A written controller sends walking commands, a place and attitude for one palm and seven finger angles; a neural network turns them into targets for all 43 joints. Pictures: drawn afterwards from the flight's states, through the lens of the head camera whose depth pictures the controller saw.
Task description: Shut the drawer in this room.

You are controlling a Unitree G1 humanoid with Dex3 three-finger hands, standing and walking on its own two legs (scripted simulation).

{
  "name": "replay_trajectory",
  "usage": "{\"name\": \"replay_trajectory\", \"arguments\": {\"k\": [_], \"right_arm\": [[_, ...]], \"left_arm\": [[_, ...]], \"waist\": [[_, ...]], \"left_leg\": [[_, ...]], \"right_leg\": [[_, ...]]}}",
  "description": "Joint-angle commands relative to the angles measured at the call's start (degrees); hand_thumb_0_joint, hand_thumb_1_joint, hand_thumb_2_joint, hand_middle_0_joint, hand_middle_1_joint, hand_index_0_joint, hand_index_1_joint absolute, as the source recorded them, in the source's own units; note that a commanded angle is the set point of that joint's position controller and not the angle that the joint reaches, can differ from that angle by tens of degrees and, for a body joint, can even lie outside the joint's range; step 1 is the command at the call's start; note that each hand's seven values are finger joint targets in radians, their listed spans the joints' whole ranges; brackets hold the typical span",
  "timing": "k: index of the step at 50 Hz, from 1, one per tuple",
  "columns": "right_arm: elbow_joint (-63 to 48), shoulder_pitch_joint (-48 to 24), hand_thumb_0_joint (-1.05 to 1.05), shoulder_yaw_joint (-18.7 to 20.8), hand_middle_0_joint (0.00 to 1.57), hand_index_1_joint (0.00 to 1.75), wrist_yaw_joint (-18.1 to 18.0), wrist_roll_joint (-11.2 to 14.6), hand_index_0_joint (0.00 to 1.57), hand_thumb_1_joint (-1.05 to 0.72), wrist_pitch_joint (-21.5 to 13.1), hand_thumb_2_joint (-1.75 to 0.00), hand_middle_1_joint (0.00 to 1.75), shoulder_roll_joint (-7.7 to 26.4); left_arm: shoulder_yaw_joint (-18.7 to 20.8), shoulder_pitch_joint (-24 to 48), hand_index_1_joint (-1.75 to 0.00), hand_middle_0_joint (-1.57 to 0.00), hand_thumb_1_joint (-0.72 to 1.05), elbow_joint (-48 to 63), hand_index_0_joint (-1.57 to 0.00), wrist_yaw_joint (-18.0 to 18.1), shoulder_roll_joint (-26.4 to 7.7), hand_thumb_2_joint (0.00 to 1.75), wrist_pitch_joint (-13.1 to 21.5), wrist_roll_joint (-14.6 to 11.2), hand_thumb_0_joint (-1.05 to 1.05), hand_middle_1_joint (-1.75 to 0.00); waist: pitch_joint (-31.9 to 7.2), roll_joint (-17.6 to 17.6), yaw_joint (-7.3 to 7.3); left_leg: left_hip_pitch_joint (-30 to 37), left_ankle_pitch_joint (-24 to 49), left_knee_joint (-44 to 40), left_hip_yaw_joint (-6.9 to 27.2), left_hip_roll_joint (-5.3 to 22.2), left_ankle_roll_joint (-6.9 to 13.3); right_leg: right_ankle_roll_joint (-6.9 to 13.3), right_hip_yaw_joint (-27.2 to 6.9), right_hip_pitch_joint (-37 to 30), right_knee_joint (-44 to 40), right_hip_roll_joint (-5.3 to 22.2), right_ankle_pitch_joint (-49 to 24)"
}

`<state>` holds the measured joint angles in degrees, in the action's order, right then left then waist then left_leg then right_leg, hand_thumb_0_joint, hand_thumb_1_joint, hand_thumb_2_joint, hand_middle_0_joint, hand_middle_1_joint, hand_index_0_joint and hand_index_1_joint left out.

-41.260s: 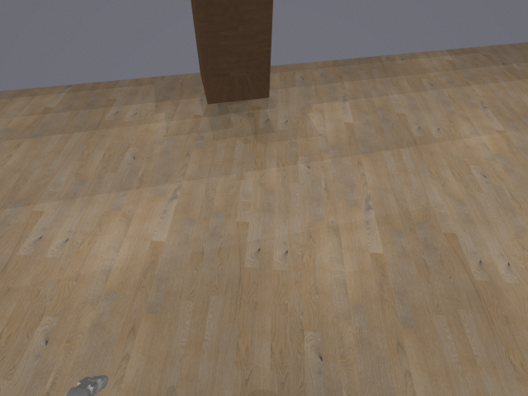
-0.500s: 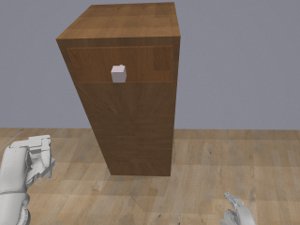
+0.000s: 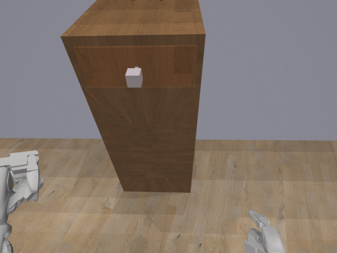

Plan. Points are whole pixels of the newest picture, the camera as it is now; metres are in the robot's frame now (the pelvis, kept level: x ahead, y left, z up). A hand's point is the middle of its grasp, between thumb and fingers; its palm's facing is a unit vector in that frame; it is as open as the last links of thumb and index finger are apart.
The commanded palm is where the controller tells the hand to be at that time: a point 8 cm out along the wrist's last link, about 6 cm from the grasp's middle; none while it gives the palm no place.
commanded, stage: step back with the hand held close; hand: left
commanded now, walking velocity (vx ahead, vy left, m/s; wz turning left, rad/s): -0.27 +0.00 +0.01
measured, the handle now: (135, 74) +0.60 +0.17 +0.12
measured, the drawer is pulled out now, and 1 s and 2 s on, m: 0.00 0.00 0.00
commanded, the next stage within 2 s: stop stepping back and stand still in 1.26 s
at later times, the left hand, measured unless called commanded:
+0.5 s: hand (11, 226) +0.12 +0.26 +0.15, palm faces +0.34 -0.81 -0.48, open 3.2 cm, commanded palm +0.06 +0.30 +0.17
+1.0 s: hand out of the picture +0.05 +0.24 +0.15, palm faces +0.28 -0.83 -0.49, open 3.2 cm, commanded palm -0.02 +0.29 +0.17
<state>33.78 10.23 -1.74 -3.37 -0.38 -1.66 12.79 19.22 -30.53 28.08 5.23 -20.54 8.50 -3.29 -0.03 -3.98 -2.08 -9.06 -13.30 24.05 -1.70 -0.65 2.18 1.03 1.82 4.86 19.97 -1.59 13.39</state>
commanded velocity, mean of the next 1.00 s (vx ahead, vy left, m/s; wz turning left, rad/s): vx -0.32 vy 0.00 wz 0.00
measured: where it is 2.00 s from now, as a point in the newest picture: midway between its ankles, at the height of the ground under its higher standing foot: outside the picture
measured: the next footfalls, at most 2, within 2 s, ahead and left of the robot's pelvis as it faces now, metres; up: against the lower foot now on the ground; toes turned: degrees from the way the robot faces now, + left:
right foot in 0.82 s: -0.17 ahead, -0.10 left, +0.00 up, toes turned +6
left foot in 1.24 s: -0.08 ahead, +0.11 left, +0.00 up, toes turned -1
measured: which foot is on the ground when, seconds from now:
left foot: down 0.00-1.00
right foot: down 0.00-0.66, up 0.68-0.80, down 0.82-1.00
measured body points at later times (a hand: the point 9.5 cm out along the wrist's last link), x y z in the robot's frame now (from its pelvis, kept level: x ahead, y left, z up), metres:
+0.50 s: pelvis -0.07 +0.02 -0.01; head -0.05 +0.02 +0.44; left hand +0.10 +0.30 +0.18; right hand +0.12 -0.22 -0.08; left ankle +0.00 +0.09 -0.74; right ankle -0.03 -0.11 -0.74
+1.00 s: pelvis -0.15 +0.01 -0.01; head -0.09 +0.03 +0.43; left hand +0.03 +0.29 +0.18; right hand +0.07 -0.20 -0.09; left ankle +0.00 +0.09 -0.74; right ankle -0.21 -0.10 -0.74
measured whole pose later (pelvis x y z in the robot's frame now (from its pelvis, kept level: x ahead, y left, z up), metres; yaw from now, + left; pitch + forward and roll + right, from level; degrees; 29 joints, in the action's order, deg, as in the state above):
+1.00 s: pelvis -0.15 +0.01 -0.01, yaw +1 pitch +3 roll -3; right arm 34.0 5.1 0.2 -2.7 0.1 -4.7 10.7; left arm 21.5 -33.8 36.9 5.6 -24.7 16.7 -2.6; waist 4.7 -0.6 -2.2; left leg -28.2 2.1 22.9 -2.6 1.4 3.4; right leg 0.0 -3.1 10.7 27.1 -6.1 18.9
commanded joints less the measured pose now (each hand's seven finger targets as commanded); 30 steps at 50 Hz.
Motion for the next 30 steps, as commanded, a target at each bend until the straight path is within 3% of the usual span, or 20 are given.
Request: {"name": "replay_trajectory", "arguments": {"k": [1,5,7,11,13,18,23,27,30], "right_arm": [[-9.72,-6.18,0.00,3.85,0.20,0.30,-0.79,0.26,0.20,-0.90,-0.94,-0.90,0.30,7.33],[-11.36,-6.07,0.00,4.56,0.20,0.30,-0.94,0.88,0.20,-0.90,0.29,-0.90,0.30,6.99],[-11.97,-6.29,0.00,4.76,0.20,0.30,-1.28,0.89,0.20,-0.90,0.48,-0.90,0.30,7.25],[-12.57,-5.56,0.00,5.10,0.20,0.30,-1.54,1.01,0.20,-0.90,0.45,-0.90,0.30,7.23],[-12.45,-5.73,0.00,5.12,0.20,0.30,-1.77,1.03,0.20,-0.90,0.20,-0.90,0.30,7.12],[-12.00,-5.27,0.00,5.38,0.20,0.30,-2.00,1.03,0.20,-0.90,-0.77,-0.90,0.30,7.56],[-11.92,-4.74,0.00,5.33,0.20,0.30,-1.85,0.91,0.20,-0.90,-2.02,-0.90,0.30,8.00],[-11.53,-3.84,0.00,5.44,0.20,0.30,-2.02,0.31,0.20,-0.90,-3.28,-0.90,0.30,8.41],[-11.32,-3.39,0.00,4.94,0.20,0.30,-2.19,0.19,0.20,-0.90,-4.43,-0.90,0.30,8.03]], "left_arm": [[4.82,-2.81,-1.60,-1.40,0.90,9.98,-1.40,0.70,-8.48,0.90,3.36,0.02,0.00,-1.60],[7.47,-5.73,-1.60,-1.40,0.90,13.05,-1.40,1.26,-10.90,0.90,3.99,-0.41,0.00,-1.60],[9.36,-5.93,-1.60,-1.40,0.90,15.61,-1.40,1.81,-13.04,0.90,4.46,-0.48,0.00,-1.60],[9.40,-7.38,-1.60,-1.40,0.90,16.77,-1.40,2.31,-12.58,0.90,4.92,-0.37,0.00,-1.60],[9.09,-7.38,-1.60,-1.40,0.90,15.94,-1.40,2.44,-12.22,0.90,4.92,-0.35,0.00,-1.60],[8.46,-6.51,-1.60,-1.40,0.90,13.61,-1.40,2.69,-11.02,0.90,5.58,0.19,0.00,-1.60],[7.73,-4.41,-1.60,-1.40,0.90,13.96,-1.40,3.11,-10.68,0.90,7.11,1.18,0.00,-1.60],[8.44,-2.27,-1.60,-1.40,0.90,16.80,-1.40,3.90,-11.97,0.90,8.79,1.91,0.00,-1.60],[8.43,-2.60,-1.60,-1.40,0.90,18.62,-1.40,4.35,-11.74,0.90,9.73,2.04,0.00,-1.60]], "waist": [[-5.83,1.56,1.08],[-10.90,3.70,0.96],[-12.57,2.14,0.72],[-11.75,0.15,0.78],[-9.63,-0.17,0.89],[-5.44,1.76,1.41],[-1.11,2.92,2.11],[-1.32,2.35,2.44],[-3.23,-0.17,2.46]], "left_leg": [[4.25,22.45,-0.60,4.52,3.99,1.11],[3.80,26.51,0.22,4.56,4.61,1.07],[2.35,27.31,0.58,4.74,4.63,1.05],[-0.44,25.98,-0.26,5.64,5.62,1.21],[-2.44,22.26,-1.15,6.14,5.92,1.49],[-11.05,5.19,-3.83,7.31,6.29,2.31],[-17.05,-13.17,-4.20,8.81,5.34,2.74],[-15.21,-15.66,-1.00,9.23,4.79,2.37],[-14.65,-13.18,-4.69,11.50,6.32,2.55]], "right_leg": [[-1.01,-3.84,6.27,-0.76,4.87,-18.29],[-1.54,-3.25,4.29,2.29,4.62,-21.74],[-1.55,-3.32,3.04,3.80,4.59,-22.95],[-1.76,-3.31,3.46,6.27,3.74,-20.33],[-1.86,-3.66,4.59,6.11,3.60,-17.57],[-1.66,-5.38,4.01,5.25,3.64,-9.58],[-0.72,-8.20,7.61,0.48,4.55,5.89],[0.13,-8.98,12.51,-1.91,5.41,14.03],[-0.57,-6.05,10.12,2.44,3.20,6.83]]}}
